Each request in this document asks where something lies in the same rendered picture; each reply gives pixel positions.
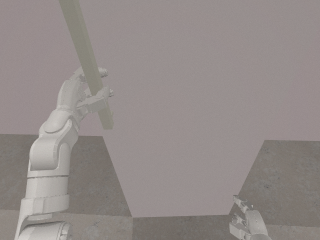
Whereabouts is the fridge door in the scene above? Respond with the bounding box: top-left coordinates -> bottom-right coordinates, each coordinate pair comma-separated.
52,0 -> 320,218

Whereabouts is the robot left hand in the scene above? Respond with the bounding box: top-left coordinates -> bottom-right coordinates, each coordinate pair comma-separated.
56,66 -> 114,122

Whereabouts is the robot right hand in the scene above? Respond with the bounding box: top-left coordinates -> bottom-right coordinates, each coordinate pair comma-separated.
229,195 -> 268,240

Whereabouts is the handle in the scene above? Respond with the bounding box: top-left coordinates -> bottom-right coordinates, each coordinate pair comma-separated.
58,0 -> 114,130

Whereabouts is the left robot forearm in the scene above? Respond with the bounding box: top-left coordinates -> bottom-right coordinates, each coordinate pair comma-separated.
14,108 -> 81,240

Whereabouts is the robot left upper arm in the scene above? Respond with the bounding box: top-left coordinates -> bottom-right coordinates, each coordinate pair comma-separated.
18,220 -> 74,240

